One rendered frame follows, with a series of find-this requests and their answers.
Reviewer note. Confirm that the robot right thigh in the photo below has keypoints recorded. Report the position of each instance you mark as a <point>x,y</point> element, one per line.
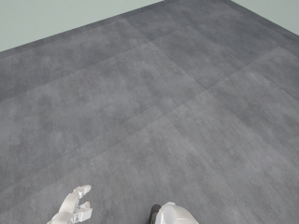
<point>173,214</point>

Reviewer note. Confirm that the right robot shin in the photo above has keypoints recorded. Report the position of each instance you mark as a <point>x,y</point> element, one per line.
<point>156,220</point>

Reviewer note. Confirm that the robot left forearm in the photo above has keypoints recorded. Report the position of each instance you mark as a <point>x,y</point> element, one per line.
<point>63,217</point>

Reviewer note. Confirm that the left robot hand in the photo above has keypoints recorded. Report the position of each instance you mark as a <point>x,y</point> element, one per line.
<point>80,211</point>

